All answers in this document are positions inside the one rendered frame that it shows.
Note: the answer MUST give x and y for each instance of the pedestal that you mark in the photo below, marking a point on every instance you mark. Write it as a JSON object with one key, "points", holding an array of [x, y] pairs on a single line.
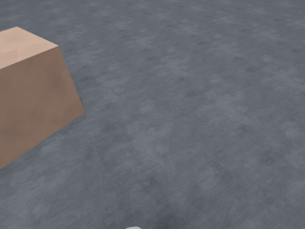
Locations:
{"points": [[37, 94]]}

